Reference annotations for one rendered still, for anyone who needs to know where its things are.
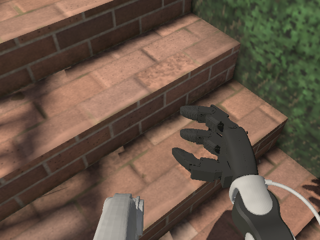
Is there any robot right forearm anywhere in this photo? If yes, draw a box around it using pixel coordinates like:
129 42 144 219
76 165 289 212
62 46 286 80
229 174 296 240

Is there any left robot thigh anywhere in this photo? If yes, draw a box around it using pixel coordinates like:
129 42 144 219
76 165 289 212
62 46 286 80
93 193 144 240

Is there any right robot hand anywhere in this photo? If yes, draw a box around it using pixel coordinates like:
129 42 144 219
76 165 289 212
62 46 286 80
172 104 261 188

